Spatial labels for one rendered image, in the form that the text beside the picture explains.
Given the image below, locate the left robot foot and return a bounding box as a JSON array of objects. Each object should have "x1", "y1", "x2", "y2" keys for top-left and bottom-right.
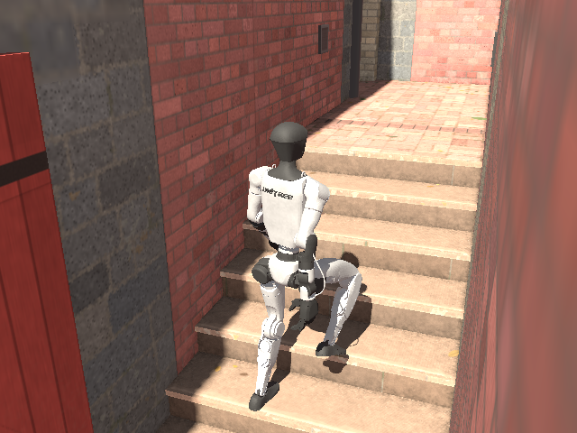
[{"x1": 249, "y1": 381, "x2": 279, "y2": 411}]

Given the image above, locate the robot right forearm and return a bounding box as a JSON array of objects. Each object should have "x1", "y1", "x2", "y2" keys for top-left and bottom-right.
[{"x1": 297, "y1": 235, "x2": 317, "y2": 301}]

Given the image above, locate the robot right hand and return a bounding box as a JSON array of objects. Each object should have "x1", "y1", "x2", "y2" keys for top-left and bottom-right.
[{"x1": 289, "y1": 299, "x2": 319, "y2": 331}]

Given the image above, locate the right robot upper arm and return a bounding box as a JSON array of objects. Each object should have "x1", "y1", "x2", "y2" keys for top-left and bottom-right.
[{"x1": 294, "y1": 178, "x2": 330, "y2": 250}]

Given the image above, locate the robot foot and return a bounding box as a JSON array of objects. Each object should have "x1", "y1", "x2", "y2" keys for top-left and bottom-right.
[
  {"x1": 249, "y1": 381, "x2": 279, "y2": 411},
  {"x1": 316, "y1": 340, "x2": 346, "y2": 356}
]

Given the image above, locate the robot left forearm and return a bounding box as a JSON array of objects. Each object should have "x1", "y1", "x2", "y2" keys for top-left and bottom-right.
[{"x1": 248, "y1": 219, "x2": 270, "y2": 240}]

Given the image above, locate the right robot foot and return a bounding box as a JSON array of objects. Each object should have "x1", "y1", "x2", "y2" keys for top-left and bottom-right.
[{"x1": 316, "y1": 340, "x2": 346, "y2": 356}]

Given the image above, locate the left robot upper arm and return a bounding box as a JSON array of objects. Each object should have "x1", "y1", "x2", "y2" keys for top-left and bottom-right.
[{"x1": 247, "y1": 166, "x2": 271, "y2": 224}]

